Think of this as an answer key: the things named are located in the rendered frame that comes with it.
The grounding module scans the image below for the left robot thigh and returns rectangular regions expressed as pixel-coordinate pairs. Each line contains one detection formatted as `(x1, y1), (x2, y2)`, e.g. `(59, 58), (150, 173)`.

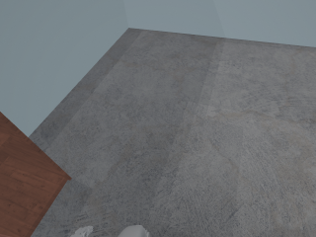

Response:
(118, 225), (150, 237)

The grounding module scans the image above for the left robot hand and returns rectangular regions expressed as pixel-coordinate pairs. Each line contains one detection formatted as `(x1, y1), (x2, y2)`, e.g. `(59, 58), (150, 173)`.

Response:
(70, 225), (94, 237)

